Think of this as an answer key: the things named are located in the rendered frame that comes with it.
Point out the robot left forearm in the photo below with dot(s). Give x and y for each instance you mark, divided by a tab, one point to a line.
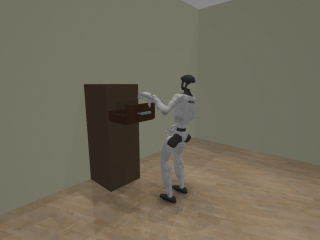
157	102

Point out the handle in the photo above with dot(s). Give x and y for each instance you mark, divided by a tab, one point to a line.
144	113

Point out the robot right upper arm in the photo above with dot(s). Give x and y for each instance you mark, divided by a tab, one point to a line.
193	112

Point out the robot left foot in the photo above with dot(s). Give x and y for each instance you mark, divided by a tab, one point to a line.
171	199

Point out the robot left shin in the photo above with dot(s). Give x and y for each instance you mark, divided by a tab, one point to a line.
167	179

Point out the robot left upper arm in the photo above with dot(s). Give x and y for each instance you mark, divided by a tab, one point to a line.
177	98

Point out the left robot hand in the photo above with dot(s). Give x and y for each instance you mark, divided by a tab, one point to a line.
145	94

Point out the cabinet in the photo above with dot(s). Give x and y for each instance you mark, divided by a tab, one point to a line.
114	148

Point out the right robot hand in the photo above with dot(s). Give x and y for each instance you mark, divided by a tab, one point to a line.
171	130

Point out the drawer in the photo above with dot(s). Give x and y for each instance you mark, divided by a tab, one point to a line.
130	115

